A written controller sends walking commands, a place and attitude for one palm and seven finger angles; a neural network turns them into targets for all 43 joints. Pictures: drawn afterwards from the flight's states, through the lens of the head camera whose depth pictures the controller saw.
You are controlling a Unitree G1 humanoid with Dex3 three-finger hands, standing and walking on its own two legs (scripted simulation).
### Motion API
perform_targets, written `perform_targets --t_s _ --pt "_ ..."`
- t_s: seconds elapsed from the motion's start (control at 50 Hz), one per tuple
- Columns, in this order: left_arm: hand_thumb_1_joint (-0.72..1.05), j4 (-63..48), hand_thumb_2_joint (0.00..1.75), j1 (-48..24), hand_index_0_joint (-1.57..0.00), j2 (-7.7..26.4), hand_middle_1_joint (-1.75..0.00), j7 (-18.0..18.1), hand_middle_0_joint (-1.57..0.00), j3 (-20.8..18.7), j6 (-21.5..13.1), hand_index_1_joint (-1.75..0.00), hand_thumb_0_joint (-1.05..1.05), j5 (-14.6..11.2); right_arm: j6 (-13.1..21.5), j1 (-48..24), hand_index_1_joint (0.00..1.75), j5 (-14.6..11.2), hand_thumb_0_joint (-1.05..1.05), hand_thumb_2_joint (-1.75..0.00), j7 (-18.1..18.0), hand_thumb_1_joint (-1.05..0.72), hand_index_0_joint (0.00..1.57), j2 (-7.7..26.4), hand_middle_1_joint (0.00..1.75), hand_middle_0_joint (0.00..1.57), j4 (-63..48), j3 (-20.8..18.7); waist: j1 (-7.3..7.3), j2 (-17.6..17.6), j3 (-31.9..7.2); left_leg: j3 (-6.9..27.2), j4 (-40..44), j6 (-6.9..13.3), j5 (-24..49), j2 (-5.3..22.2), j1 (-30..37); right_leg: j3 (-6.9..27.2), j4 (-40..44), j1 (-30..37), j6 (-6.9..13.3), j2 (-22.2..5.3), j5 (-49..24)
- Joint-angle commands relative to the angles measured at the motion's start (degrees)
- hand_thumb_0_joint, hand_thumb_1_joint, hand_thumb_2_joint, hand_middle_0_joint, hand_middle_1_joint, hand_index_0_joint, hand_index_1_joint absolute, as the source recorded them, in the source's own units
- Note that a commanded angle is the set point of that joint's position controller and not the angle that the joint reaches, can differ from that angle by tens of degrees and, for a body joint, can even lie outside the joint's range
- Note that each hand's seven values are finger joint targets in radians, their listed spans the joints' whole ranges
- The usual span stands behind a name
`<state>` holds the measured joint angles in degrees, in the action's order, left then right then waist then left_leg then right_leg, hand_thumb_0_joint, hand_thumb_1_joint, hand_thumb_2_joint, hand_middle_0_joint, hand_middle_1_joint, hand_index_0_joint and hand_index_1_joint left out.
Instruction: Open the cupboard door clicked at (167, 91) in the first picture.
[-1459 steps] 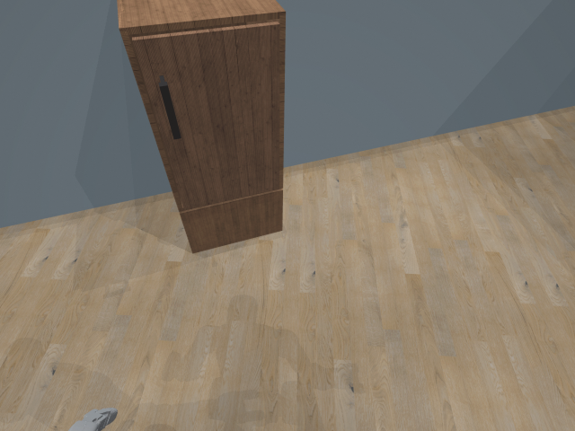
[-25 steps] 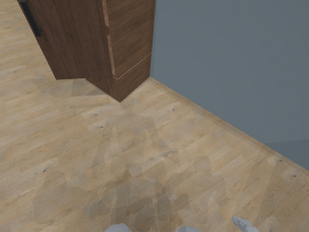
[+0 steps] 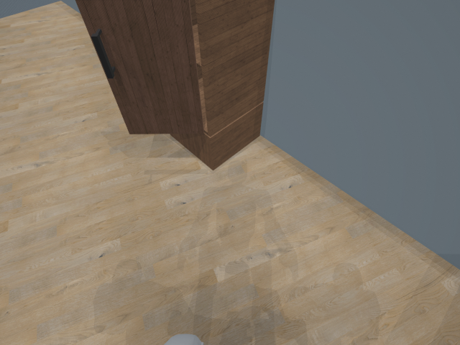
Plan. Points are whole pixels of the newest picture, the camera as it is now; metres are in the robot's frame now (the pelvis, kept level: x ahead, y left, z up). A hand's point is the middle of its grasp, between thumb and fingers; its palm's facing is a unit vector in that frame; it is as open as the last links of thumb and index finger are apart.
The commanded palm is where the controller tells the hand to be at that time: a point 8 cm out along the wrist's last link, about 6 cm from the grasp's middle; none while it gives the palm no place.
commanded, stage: take the last steps up to it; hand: left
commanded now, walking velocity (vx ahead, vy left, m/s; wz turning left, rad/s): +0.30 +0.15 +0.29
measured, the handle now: (105, 54) +1.00 +0.51 -0.05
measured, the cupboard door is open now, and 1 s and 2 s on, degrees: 46 46 46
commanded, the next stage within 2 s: come to a stop and stand still in 1.32 s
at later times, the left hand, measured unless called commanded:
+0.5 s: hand (107, 331) +0.16 +0.26 -0.16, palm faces +0.12 -0.97 -0.20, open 7.4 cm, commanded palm none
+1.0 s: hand (103, 316) +0.19 +0.28 -0.17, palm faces +0.27 -0.94 -0.20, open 7.3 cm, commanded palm none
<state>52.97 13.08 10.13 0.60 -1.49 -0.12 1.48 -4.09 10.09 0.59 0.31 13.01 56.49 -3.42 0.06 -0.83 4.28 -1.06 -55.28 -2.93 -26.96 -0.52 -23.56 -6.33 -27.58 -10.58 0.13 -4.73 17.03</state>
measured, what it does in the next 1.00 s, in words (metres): walks ahead: left foot, then right foot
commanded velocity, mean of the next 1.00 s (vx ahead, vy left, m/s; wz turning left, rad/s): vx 0.30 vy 0.15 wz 0.08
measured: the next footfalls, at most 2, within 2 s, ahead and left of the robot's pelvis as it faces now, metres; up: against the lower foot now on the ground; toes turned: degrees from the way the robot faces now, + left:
left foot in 0.18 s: +0.06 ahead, +0.14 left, +0.00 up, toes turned +9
right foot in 0.60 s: +0.26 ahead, -0.04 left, +0.00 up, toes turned -2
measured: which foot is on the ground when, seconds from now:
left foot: up 0.00-0.16, down 0.18-0.62, up 0.64-1.00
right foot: down 0.00-0.18, up 0.20-0.58, down 0.60-1.00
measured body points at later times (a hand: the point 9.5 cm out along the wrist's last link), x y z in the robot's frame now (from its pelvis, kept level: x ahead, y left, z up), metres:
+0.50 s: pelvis +0.10 +0.06 +0.00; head +0.12 +0.06 +0.45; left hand +0.15 +0.31 -0.14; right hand +0.11 -0.17 -0.16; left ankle +0.02 +0.13 -0.74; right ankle +0.18 -0.07 -0.70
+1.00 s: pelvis +0.27 +0.11 +0.00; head +0.30 +0.12 +0.45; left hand +0.17 +0.33 -0.15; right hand +0.40 -0.11 -0.14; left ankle +0.35 +0.27 -0.71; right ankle +0.22 -0.04 -0.74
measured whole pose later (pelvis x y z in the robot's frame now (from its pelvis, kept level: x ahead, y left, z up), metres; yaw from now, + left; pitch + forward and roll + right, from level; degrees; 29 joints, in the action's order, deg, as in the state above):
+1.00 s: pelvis +0.27 +0.11 +0.00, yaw +10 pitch +1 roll +1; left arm 63.2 22.3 10.2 -0.3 -3.1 -3.5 1.7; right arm -0.2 9.5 1.3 2.2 11.8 58.0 -3.2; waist 3.5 -0.8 2.1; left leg -4.4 -38.0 -2.5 -10.0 4.9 -28.1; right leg -10.0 -18.9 -2.6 -3.1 -6.7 16.2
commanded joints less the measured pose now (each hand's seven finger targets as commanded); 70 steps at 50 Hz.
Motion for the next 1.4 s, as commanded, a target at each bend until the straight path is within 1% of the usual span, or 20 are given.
perform_targets --t_s 0.0,0.12,0.14,0.16,0.18,0.28,0.46,0.54,0.56,0.58,0.6,0.64,0.74,0.94,1.0,1.02,1.06,1.1,1.2,1.38 --pt "0.9 0.09 0.9 7.17 -0.2 13.06 -0.3 0.53 -0.2 -4.13 -1.85 -0.3 0.0 0.16 2.98 -5.85 0.3 0.13 0.0 -0.9 1.03 -0.9 0.2 1.83 0.3 0.2 -5.75 -0.25 4.24 -8.88 -4.9 -2.28 9.0 0.17 0.32 1.24 -4.91 11.81 9.52 11.66 7.89 -15.89 -20.46" --pt "0.9 1.0 0.9 2.89 -0.2 13.7 -0.3 -0.56 -0.2 -4.88 -1.61 -0.3 0.0 -0.17 4.47 1.29 0.3 0.45 0.0 -0.9 1.13 -0.9 0.2 2.88 0.3 0.2 -3.72 -0.03 -0.57 -5.8 -3.75 -6.09 29.57 2.01 9.88 -0.54 14.63 5.37 4.2 -2.33 3.47 -13.38 -3.06" --pt "0.9 0.27 0.9 1.22 -0.2 11.76 -0.3 -0.96 -0.2 -4.56 -1.26 -0.3 0.0 -0.53 4.88 6.85 0.3 0.58 0.0 -0.9 0.53 -0.9 0.2 6.43 0.3 0.2 -2.11 -0.84 -3.49 2.09 -5.28 0.12 33.71 4.46 7.64 3.36 24.35 1.19 -5.92 -11.05 0.77 -9.52 0.91" --pt "0.9 -1.84 0.9 0.01 -0.2 7.51 -0.3 -1.53 -0.2 -3.68 -1.03 -0.3 0.0 -0.97 5.09 13.06 0.3 1.48 0.0 -0.9 -0.06 -0.9 0.2 12.3 0.3 0.2 -1.05 -2.41 -5.83 20.57 -7.13 21.69 38.98 11.32 4.88 18.19 31.35 -5.29 -23.6 -24.49 -2.9 -0.65 15.95" --pt "0.9 -4.05 0.9 -5.91 -0.2 7.43 -0.3 -1.25 -0.2 -2.84 -0.89 -0.3 0.0 -0.43 4.61 17.06 0.3 1.26 0.0 -0.9 -0.88 -0.9 0.2 13.73 0.3 0.2 -0.01 -2.53 -7.74 17.32 -5.04 26.63 42.65 17.03 5.41 22.67 27.71 0.16 -34.53 -29.69 -1.9 0.27 19.95" --pt "0.9 -0.38 0.9 -2.93 -0.2 6.59 -0.3 -2.17 -0.2 -2.81 -0.53 -0.3 0.0 0.09 6.66 7.7 0.3 0.92 0.0 -0.9 -1.6 -0.9 0.2 6.97 0.3 0.2 -2.11 0.18 -0.86 7.3 0.01 15.14 44.51 14.51 12.07 15.26 16.57 4.5 -37.52 -26.43 -1.26 -3.43 3.99" --pt "0.9 -1.95 0.9 -8.86 -0.2 4.81 -0.3 -1.89 -0.2 -1.44 -0.95 -0.3 0.0 -0.18 7.22 14.08 0.3 0.83 0.0 -0.9 -1.33 -0.9 0.2 5.59 0.3 0.2 2.99 0.67 -1.66 6.46 0.21 7.18 41.28 14.63 31.77 12.54 19.48 -0.34 -15.43 -17.42 -1.3 -0.16 0.33" --pt "0.9 -0.03 0.9 -1.84 -0.2 5.92 -0.3 -1.79 -0.2 -2.55 -1.5 -0.3 0.0 -0.02 6.98 12.92 0.3 0.7 0.0 -0.9 -1.4 -0.9 0.2 4.92 0.3 0.2 4.15 0.88 2.7 3.08 -0.16 4.46 32.31 11.55 28.21 9.32 11.7 -1.27 -4.35 0.16 0.01 2.04 -5.2" --pt "0.9 1.99 0.9 5.12 -0.2 8.46 -0.3 -1.59 -0.2 -3.43 -2.09 -0.3 0.0 0.09 7.24 12.43 0.3 0.13 0.0 -0.9 -1.23 -0.9 0.2 4.42 0.3 0.2 3.94 0.87 5.75 -1.92 -3.34 2.12 22.99 9.3 25.71 6.12 5.39 2.92 -0.94 12.63 1.3 -0.51 -5.8" --pt "0.9 4.1 0.9 13.63 -0.2 13.88 -0.3 -1.04 -0.2 -4.89 -2.77 -0.3 0.0 0.46 7.51 13.4 0.3 -0.48 0.0 -0.9 -0.83 -0.9 0.2 2.57 0.3 0.2 2.74 0.82 8.52 -14.29 -8.81 -2.97 7.32 5.83 11.09 -0.26 -6.36 22.1 5.38 25.54 6.7 -15.62 -1.78" --pt "0.9 4.57 0.9 15.91 -0.2 16.96 -0.3 -0.57 -0.2 -5.43 -2.5 -0.3 0.0 -0.35 6.99 12.91 0.3 -0.14 0.0 -0.9 -0.7 -0.9 0.2 3.37 0.3 0.2 1.23 0.36 7.66 -17.2 -10.12 -1.21 -7.99 4.54 -7.86 -1.7 -11.43 36.43 14.92 24.14 11.99 -26.99 1.21" --pt "0.9 2.24 0.9 7.68 -0.2 11.57 -0.3 0.28 -0.2 -4.48 -2.36 -0.3 0.0 -0.69 6.14 6.39 0.3 0.53 0.0 -0.9 -0.46 -0.9 0.2 4.0 0.3 0.2 1.17 -0.38 5.43 -8.24 0.96 4.44 -13.96 4.1 1.2 4.75 -14.16 31.67 18.65 6.85 10.97 -23.22 13.17" --pt "0.9 3.13 0.9 4.71 -0.2 6.13 -0.3 -0.11 -0.2 -2.99 -4.23 -0.3 0.0 -0.54 4.45 9.49 0.3 1.07 0.0 -0.9 0.98 -0.9 0.2 -1.65 0.3 0.2 2.94 0.28 0.36 -5.5 -1.5 -0.13 -4.12 1.05 14.1 6.86 -7.08 8.57 19.11 -0.93 6.3 -14.4 -5.18" --pt "0.9 7.62 0.9 9.16 -0.2 9.36 -0.3 -0.34 -0.2 -3.42 -4.47 -0.3 0.0 0.23 5.65 -2.89 0.3 0.74 0.0 -0.9 2.61 -0.9 0.2 -0.76 0.3 0.2 -3.06 0.26 2.86 -9.99 0.21 -4.39 19.37 0.95 16.88 4.89 -4.55 3.74 15.24 5.23 5.63 -14.71 -13.92" --pt "0.9 8.0 0.9 8.3 -0.2 10.14 -0.3 -0.33 -0.2 -3.73 -3.65 -0.3 0.0 0.1 6.39 0.72 0.3 0.78 0.0 -0.9 2.27 -0.9 0.2 1.2 0.3 0.2 -2.3 -0.03 0.15 -7.39 -0.51 -6.85 26.48 2.29 16.65 2.21 9.05 2.19 8.84 -0.74 3.96 -13.04 -11.86" --pt "0.9 7.67 0.9 7.78 -0.2 9.13 -0.3 -0.4 -0.2 -3.52 -3.38 -0.3 0.0 0.13 6.78 7.77 0.3 0.99 0.0 -0.9 1.64 -0.9 0.2 3.92 0.3 0.2 -0.27 -0.59 -3.23 -2.48 -3.01 -5.79 28.86 3.03 14.88 2.52 19.03 -0.59 -1.0 -4.97 2.8 -10.46 -12.74" --pt "0.9 4.83 0.9 9.06 -0.2 4.03 -0.3 -0.63 -0.2 -2.24 -3.04 -0.3 0.0 -0.44 6.85 21.67 0.3 1.44 0.0 -0.9 -0.36 -0.9 0.2 13.75 0.3 0.2 2.52 -2.76 -7.17 20.59 -13.1 21.71 37.83 11.89 14.04 22.12 33.69 -3.45 -34.91 -22.17 -0.69 2.34 18.83" --pt "0.9 3.29 0.9 3.37 -0.2 4.29 -0.3 -0.48 -0.2 -2.12 -2.96 -0.3 0.0 -0.51 6.6 16.17 0.3 1.19 0.0 -0.9 -1.1 -0.9 0.2 10.71 0.3 0.2 1.21 -1.55 -5.07 8.68 -8.02 19.36 40.3 14.45 13.73 22.66 24.47 3.73 -47.09 -26.97 1.52 -1.5 13.31" --pt "0.9 5.77 0.9 6.71 -0.2 2.41 -0.3 -1.04 -0.2 -2.1 -1.37 -0.3 0.0 -0.12 8.57 8.21 0.3 0.77 0.0 -0.9 -2.07 -0.9 0.2 3.53 0.3 0.2 0.16 1.02 0.86 5.99 -3.83 5.74 42.62 12.27 31.05 16.54 14.79 4.78 -40.92 -22.26 0.19 -3.11 1.6" --pt "0.9 1.79 0.9 -2.32 -0.2 1.83 -0.3 -0.94 -0.2 -1.44 -0.43 -0.3 0.0 -0.09 8.14 11.83 0.3 1.27 0.0 -0.9 -1.98 -0.9 0.2 3.28 0.3 0.2 2.73 1.21 -0.01 4.89 -2.63 0.25 41.02 13.06 42.29 15.5 18.49 1.97 -18.5 -16.47 0.63 -0.32 -1.79"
